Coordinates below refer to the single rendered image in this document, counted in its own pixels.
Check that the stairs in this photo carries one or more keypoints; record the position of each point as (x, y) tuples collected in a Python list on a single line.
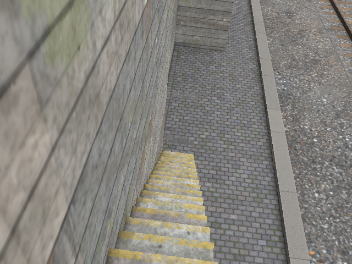
[(167, 225)]

